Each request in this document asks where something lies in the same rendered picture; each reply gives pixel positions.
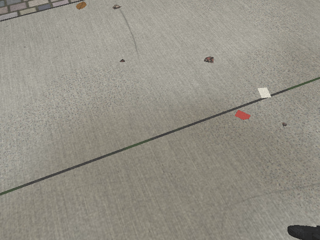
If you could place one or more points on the robot right hand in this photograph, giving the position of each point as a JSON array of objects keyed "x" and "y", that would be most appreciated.
[{"x": 304, "y": 232}]

